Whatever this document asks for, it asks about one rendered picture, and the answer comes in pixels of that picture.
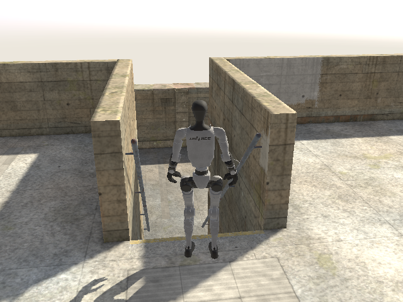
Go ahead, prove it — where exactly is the robot left hand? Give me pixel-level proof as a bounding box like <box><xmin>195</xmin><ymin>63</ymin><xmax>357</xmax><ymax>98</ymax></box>
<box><xmin>167</xmin><ymin>171</ymin><xmax>181</xmax><ymax>183</ymax></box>

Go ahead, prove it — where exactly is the robot right upper arm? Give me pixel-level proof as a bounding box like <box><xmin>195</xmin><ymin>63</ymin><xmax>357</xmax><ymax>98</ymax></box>
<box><xmin>213</xmin><ymin>127</ymin><xmax>231</xmax><ymax>162</ymax></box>

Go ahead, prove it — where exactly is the robot foot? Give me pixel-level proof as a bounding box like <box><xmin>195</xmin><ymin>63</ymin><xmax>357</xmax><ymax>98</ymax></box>
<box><xmin>208</xmin><ymin>242</ymin><xmax>219</xmax><ymax>259</ymax></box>
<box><xmin>184</xmin><ymin>241</ymin><xmax>195</xmax><ymax>258</ymax></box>

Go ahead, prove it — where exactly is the left robot forearm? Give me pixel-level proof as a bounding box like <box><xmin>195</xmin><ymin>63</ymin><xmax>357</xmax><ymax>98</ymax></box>
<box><xmin>168</xmin><ymin>153</ymin><xmax>178</xmax><ymax>174</ymax></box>

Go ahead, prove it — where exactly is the right robot foot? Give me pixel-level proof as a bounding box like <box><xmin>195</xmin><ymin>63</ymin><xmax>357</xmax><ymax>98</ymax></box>
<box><xmin>208</xmin><ymin>242</ymin><xmax>219</xmax><ymax>259</ymax></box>

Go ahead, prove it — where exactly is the right robot forearm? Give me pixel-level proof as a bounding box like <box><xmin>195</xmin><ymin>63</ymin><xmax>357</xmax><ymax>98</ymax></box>
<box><xmin>225</xmin><ymin>152</ymin><xmax>237</xmax><ymax>175</ymax></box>

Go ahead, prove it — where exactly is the robot left upper arm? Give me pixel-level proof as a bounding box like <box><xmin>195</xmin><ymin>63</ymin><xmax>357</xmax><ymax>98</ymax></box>
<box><xmin>171</xmin><ymin>128</ymin><xmax>187</xmax><ymax>162</ymax></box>

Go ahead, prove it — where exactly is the left robot foot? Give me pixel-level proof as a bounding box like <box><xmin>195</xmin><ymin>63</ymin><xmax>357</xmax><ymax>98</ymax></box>
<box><xmin>184</xmin><ymin>241</ymin><xmax>195</xmax><ymax>258</ymax></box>

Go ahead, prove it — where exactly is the robot right hand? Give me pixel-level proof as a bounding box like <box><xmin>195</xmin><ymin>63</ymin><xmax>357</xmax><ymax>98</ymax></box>
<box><xmin>224</xmin><ymin>173</ymin><xmax>238</xmax><ymax>186</ymax></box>

